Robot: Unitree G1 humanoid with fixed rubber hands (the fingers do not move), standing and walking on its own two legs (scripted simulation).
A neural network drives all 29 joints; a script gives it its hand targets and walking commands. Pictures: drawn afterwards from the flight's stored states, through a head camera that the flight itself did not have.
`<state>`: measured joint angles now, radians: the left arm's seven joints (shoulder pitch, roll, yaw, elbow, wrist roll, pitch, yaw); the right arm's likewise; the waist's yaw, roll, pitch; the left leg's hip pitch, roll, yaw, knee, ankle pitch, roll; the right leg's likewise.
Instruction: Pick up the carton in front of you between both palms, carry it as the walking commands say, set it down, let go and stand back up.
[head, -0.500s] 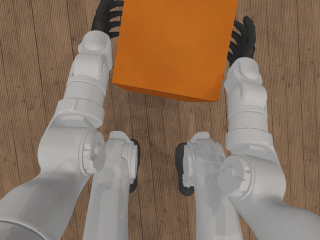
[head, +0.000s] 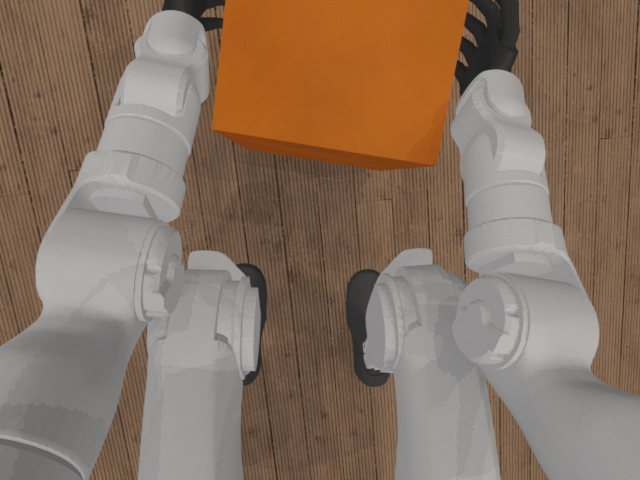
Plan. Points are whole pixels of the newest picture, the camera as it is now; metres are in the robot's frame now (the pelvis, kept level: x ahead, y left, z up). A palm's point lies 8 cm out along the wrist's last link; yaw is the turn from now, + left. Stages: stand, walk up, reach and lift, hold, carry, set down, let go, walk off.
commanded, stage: set down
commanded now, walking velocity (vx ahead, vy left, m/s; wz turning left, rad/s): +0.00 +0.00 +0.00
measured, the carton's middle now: (331, 71) +0.52 +0.00 -0.23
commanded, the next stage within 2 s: none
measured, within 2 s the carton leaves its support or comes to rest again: rests again in 0.28 s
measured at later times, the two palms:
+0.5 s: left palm (197, 30) +0.53 +0.15 -0.17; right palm (486, 78) +0.51 -0.16 -0.16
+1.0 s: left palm (177, 44) +0.53 +0.17 -0.20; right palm (485, 97) +0.50 -0.17 -0.18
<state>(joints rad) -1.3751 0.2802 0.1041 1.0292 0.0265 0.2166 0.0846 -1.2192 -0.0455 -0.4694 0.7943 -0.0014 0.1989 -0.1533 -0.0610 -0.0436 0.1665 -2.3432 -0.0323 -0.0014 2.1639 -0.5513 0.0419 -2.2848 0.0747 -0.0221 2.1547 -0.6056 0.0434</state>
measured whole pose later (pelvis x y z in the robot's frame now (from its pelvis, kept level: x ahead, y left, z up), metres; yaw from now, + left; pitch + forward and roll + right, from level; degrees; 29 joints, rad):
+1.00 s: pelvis -0.01 +0.00 -0.02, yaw +0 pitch +33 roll -4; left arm -1.47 0.39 0.13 1.21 0.02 0.08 0.02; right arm -1.36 -0.18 -0.37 1.09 0.06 0.07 -0.10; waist -0.05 -0.06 0.40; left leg -2.27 -0.01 -0.01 2.24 -0.55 0.04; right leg -2.22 0.10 -0.03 2.23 -0.59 0.05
